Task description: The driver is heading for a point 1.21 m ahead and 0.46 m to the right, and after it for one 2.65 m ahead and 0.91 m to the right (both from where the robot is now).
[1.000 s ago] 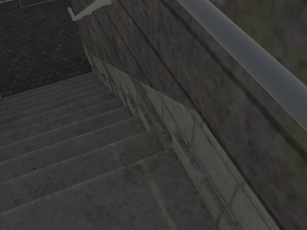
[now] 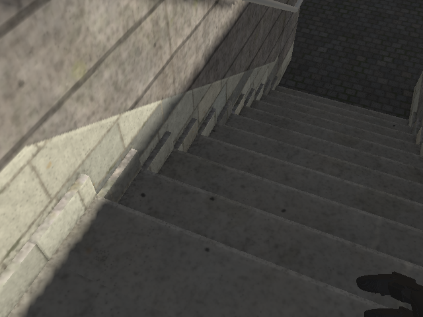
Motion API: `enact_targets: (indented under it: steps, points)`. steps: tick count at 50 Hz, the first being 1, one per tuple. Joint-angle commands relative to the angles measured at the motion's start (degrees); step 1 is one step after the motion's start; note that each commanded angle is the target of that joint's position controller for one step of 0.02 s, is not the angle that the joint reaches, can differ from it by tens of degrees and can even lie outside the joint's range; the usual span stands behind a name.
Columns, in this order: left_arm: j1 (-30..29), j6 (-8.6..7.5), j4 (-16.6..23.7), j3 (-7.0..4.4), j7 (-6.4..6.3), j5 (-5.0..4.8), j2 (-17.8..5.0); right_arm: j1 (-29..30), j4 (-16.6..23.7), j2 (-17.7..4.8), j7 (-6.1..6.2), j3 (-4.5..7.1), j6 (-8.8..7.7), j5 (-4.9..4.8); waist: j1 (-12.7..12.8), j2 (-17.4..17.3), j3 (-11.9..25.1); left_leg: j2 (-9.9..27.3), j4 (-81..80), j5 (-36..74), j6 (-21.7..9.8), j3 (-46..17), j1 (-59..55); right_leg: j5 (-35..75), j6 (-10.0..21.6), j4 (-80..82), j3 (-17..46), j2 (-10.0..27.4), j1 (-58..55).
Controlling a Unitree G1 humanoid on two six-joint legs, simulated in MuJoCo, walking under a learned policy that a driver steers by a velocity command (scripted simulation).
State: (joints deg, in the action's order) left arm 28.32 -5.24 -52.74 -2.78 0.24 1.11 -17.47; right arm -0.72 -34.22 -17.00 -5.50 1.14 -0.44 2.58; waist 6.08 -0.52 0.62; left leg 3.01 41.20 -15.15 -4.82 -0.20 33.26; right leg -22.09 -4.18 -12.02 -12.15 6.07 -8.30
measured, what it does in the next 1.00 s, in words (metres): goes down, turning right: left foot, then right foot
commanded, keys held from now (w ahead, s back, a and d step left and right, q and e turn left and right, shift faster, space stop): w+e+shift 0.92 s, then w+shift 0.08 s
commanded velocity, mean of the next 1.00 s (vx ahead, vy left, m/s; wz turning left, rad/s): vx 1.00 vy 0.00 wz -0.78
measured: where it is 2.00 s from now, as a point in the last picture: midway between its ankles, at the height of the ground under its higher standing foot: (332, 186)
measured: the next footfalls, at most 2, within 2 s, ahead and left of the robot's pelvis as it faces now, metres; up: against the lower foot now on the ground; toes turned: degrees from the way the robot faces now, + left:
left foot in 0.02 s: +0.15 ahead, +0.15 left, +0.00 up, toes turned +0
right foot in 0.50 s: +0.54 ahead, -0.04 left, +0.00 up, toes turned -24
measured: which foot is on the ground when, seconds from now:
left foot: up 0.00-0.00, down 0.02-0.48, up 0.50-0.94, down 0.96-1.00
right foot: down 0.00-0.02, up 0.04-0.48, down 0.50-0.96, up 0.98-1.00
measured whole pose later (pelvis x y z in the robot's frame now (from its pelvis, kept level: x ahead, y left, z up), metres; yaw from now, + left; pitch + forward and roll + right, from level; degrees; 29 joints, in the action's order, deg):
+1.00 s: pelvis +0.77 -0.10 -0.13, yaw -50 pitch -1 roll +2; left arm 21.3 0.8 -47.7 -4.1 -2.5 0.2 -19.5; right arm -11.9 -40.5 -16.5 0.0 2.1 -5.4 0.5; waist 1.2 0.0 2.1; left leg -1.3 29.1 6.2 1.1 -4.1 13.3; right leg -38.3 8.5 -97.0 12.1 -14.5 18.3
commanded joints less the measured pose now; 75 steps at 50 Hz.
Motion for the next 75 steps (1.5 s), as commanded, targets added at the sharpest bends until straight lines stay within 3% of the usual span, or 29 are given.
enact_targets:
  steps: [1, 3, 5, 10, 20, 24, 25, 26, 27, 31, 35, 39, 44, 47, 48, 50, 52, 54, 55, 56, 58, 61, 62, 63, 67, 70, 71, 73, 75]
  points:
    - [-7.1, -0.52, 2.6, -2.22, -0.04, -1.58, -13.1, -19.1, -3.2, -6.6, 2.35, 3.12, -2.16, 0.29, -17.6, 5.1, 2.3, -7.5, -9.7, -0.9, -2.0, 6.0, -36.0, 60.4, 12.7, -22.3, 4.0, 7.0, 20.6]
    - [-11.3, -0.86, 11.1, 0.01, 1.47, -2.00, -0.8, -32.9, -6.4, -20.6, 4.98, 6.16, -3.60, 1.16, -18.9, -20.0, 18.1, 19.8, -23.8, -33.1, 0.2, -35.3, -58.4, -8.5, 11.1, -62.3, 15.2, -7.7, 50.2]
    - [-12.1, -0.33, 10.3, -1.38, 1.63, -2.04, -5.3, -23.6, -6.7, -12.5, 5.45, 4.21, -3.73, 1.37, -13.1, -2.7, 5.3, 18.3, -23.1, -12.1, 1.7, -26.2, -43.4, 2.9, 12.5, -64.5, 21.2, -3.7, 55.4]
    - [-9.3, 4.06, 8.9, -0.47, 3.01, -0.51, 0.3, -18.6, -9.1, -3.0, 5.15, 1.51, -5.75, -1.51, -6.1, -6.5, -3.0, 11.8, -31.2, 2.7, 2.7, -5.9, -29.0, 13.3, 8.3, -61.9, 16.6, 1.6, 51.7]
    - [-25.4, 4.68, 15.9, 0.76, 6.08, -0.30, -1.1, -25.0, -14.4, -6.7, 8.13, 1.12, -6.33, -1.75, -3.4, -2.4, -9.6, 8.1, -28.6, 60.8, 6.7, 17.7, -32.7, 26.9, 14.6, -31.9, -0.6, -7.8, 41.8]
    - [13.7, 6.17, 5.1, -4.33, 2.84, -1.41, -11.1, -11.5, -11.1, -14.0, 9.13, 4.05, -3.59, -0.96, 16.8, -3.7, 8.3, 8.7, 29.1, 65.5, 5.8, 13.8, -16.6, 8.9, 21.0, -33.4, 9.4, -10.7, -3.4]
    - [7.2, 6.20, 5.3, -5.24, 1.50, -3.40, -12.9, -9.1, -10.5, -6.1, 7.36, 2.28, -3.43, -0.71, 11.5, 12.4, 1.8, -5.3, 53.9, 0.8, 4.9, 12.7, -2.8, 11.3, 22.7, -26.5, 18.8, -7.2, -2.9]
    - [-4.0, 5.90, 9.2, -4.40, 1.72, -1.30, -14.8, -18.2, -4.9, -0.9, 7.48, 0.84, -4.34, -0.77, -3.2, 13.4, 4.1, -6.5, 61.9, -12.9, 7.6, 2.0, 13.0, 32.2, 30.1, -23.3, 42.5, 1.3, -7.8]
    - [-4.3, 5.63, 11.8, -5.15, 1.09, -1.29, -14.7, -16.7, -2.2, -4.0, 7.07, 0.52, -5.98, -0.54, -0.6, 8.2, 10.0, -6.2, 57.0, -10.0, 8.0, -5.4, 17.2, 19.7, 35.5, -10.8, 57.4, 8.0, -8.2]
    - [-11.5, 2.99, 11.3, -2.42, -0.01, -0.17, -7.0, -13.1, -3.9, -5.5, 8.17, 0.50, -2.90, 1.67, -9.2, -7.4, -4.7, 2.2, 29.3, -7.3, 8.6, -7.1, 2.2, 15.8, 27.0, -8.1, 44.9, 0.6, 26.9]
    - [-7.0, 2.53, 10.9, -3.00, -0.15, 0.09, -8.5, -13.8, -3.5, -2.5, 6.38, 0.08, -0.93, 1.38, -6.8, -1.0, 1.2, 2.0, 22.3, 11.4, 8.5, -2.1, -5.0, 46.6, 24.7, -13.6, 36.3, -4.1, 29.6]
    - [-2.6, 2.92, 8.6, -2.30, -1.18, -2.18, -5.4, -3.4, -0.8, -2.4, 3.78, 0.86, -0.78, 0.09, -3.1, 1.6, 1.4, -2.5, 5.0, 37.7, 4.7, -3.5, -4.4, 20.0, 19.1, -24.3, 34.7, -11.0, 28.3]
    - [-6.8, 4.23, 8.8, -1.33, -2.30, 0.10, -5.4, -2.3, 0.9, -2.4, 4.19, 0.78, -3.02, 0.17, -1.7, 6.4, -0.8, -7.0, -3.2, 38.4, 5.1, -3.5, -17.8, 15.2, 15.4, -35.4, 34.8, -14.6, 32.7]
    - [-21.4, 5.05, 11.8, -0.91, -3.40, 0.61, -4.9, -34.0, -9.8, -5.5, 6.35, 3.15, -4.75, -3.55, -19.6, 7.6, 4.8, -1.2, -15.9, 51.7, 6.6, -5.4, -42.3, 27.6, 14.4, -66.8, 32.4, -16.3, 35.0]
    - [-29.1, 4.69, 13.4, -1.13, -2.54, -0.20, -3.7, -43.9, -14.4, -8.0, 7.04, 4.62, -4.38, -3.80, -26.4, -3.1, 2.4, 3.1, -21.8, 56.4, 3.1, -5.6, -50.4, 18.0, 12.5, -93.4, 28.4, -19.3, 44.3]
    - [-13.8, 3.83, 16.8, 0.35, -2.56, -3.64, 1.5, -24.3, -9.6, -8.5, 4.98, 3.03, -5.45, -0.33, -4.7, -20.6, -1.0, 16.4, 1.9, 83.2, -1.4, -18.0, -55.9, -17.3, 11.8, -107.5, 21.5, -18.1, 68.9]
    - [-16.4, 3.64, 11.9, -0.22, -2.47, 1.53, -3.6, -28.4, -8.4, -3.4, 4.33, 1.97, -6.62, -0.97, -10.1, -6.2, 1.3, 15.4, -8.3, 44.2, -7.4, -23.4, -44.0, -7.1, 12.2, -98.5, 22.9, -11.9, 70.8]
    - [-23.5, 2.16, 15.4, -0.36, -1.63, 5.29, -2.8, -33.0, -12.8, -9.1, 5.22, 2.71, -9.16, -0.97, -8.1, -0.7, -3.7, 15.9, -8.9, 34.9, -7.7, -29.6, -33.7, 1.7, 12.4, -79.3, 27.8, -9.6, 74.1]
    - [-26.2, 2.53, 17.7, 0.12, -1.50, 3.97, -2.4, -24.2, -12.2, -11.3, 6.36, 3.38, -9.77, -0.35, -4.3, -10.3, -8.8, 21.5, -14.5, 24.2, -9.4, -41.0, -23.7, 8.9, 9.6, -65.1, 32.7, -5.0, 72.4]
    - [-30.1, 2.54, 17.9, -0.22, -0.74, 2.78, -5.8, -18.9, -11.6, -9.9, 6.85, 2.63, -8.87, 0.06, -2.5, -1.2, -12.9, 14.1, -17.8, 11.4, -8.5, -35.3, -8.0, 19.3, 7.4, -47.4, 29.6, -4.0, 59.2]
    - [-14.8, 4.77, 9.8, -1.34, 0.73, 1.17, -6.3, -13.6, -10.1, -8.4, 3.34, 2.18, -3.48, -2.99, -1.4, -12.0, 0.3, 4.0, -18.0, 3.7, -9.9, -15.2, 11.2, 17.0, 7.1, -49.9, 10.7, -6.6, 13.3]
    - [-3.3, 4.20, 6.1, -2.32, -0.74, 0.75, -5.6, -17.7, -12.1, -6.6, 0.88, 1.26, -4.25, -2.37, 5.5, -0.8, -0.5, -0.6, 14.0, 20.9, -3.2, -7.6, 10.8, 24.7, 9.6, -39.4, 13.2, -6.9, -0.4]
    - [-0.3, 3.34, 5.8, -3.20, -1.78, 2.87, -8.7, -20.0, -11.3, -6.2, 0.62, 1.60, -3.79, -1.34, 6.0, 12.7, 2.6, -6.4, 36.7, -7.0, -0.4, -7.3, 15.2, 11.7, 13.6, -24.2, 31.2, 4.1, -4.9]
    - [-5.7, 2.90, 7.2, -4.28, -2.59, 2.39, -12.0, -22.6, -10.4, -6.3, 1.99, 1.88, -2.61, 0.36, 0.6, 14.4, 4.0, -6.3, 39.4, -13.0, 1.4, -10.1, 15.8, -5.7, 15.8, -17.0, 52.9, 14.9, 1.6]
    - [-24.0, 0.10, 7.0, -4.28, -5.35, 1.40, -7.3, -16.8, -9.9, -8.7, 0.76, 4.08, 1.56, 2.31, -7.9, 4.2, -7.9, 2.7, 23.9, 5.8, 3.8, -10.2, 7.6, -3.7, 15.3, -25.3, 38.5, 15.4, 29.3]
    - [-28.5, -1.98, 4.7, -4.82, -6.38, 0.61, -6.8, -21.1, -10.0, -3.5, -1.25, 3.18, 3.37, -0.56, -14.7, 8.2, -4.2, 1.0, 4.7, 34.1, 3.4, -5.1, -14.2, -8.8, 7.9, -32.9, 16.9, 8.5, 43.3]
    - [-29.2, -1.96, 3.8, -3.47, -3.30, -1.23, -5.2, -27.3, -11.2, -2.7, 0.97, 2.43, 2.70, -4.52, -16.8, 18.1, 1.5, -0.4, 5.4, 33.5, 4.6, -0.5, -27.6, -12.6, 5.4, -33.3, 8.5, 4.8, 47.8]
    - [-35.6, -0.91, 4.1, -3.36, -0.25, 0.25, -3.9, -40.8, -15.5, -3.3, 3.55, 3.16, 1.55, -4.21, -24.6, 8.1, 3.1, -5.1, 10.0, 38.9, 4.2, 11.6, -42.8, -8.5, 4.2, -44.9, 1.4, 3.1, 52.0]
    - [-45.3, 0.07, 5.4, -2.90, 0.64, 0.17, -3.1, -66.8, -24.8, -3.3, 4.85, 4.01, 0.99, 0.53, -41.4, -10.7, 2.5, -2.2, 3.2, 29.1, -3.8, 8.3, -56.0, 8.7, 4.3, -89.5, -1.7, -3.6, 63.2]
Over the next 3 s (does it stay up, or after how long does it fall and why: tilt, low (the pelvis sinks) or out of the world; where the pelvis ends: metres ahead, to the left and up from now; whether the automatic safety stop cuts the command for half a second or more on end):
stays up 2.18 -0.79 -1.06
